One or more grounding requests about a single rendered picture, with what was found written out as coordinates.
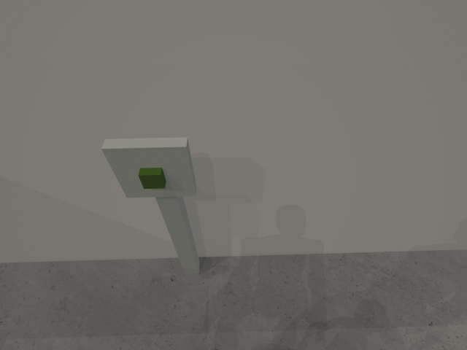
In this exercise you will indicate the panel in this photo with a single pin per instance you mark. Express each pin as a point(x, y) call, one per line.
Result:
point(127, 156)

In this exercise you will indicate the button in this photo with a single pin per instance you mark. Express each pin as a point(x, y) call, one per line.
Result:
point(152, 178)

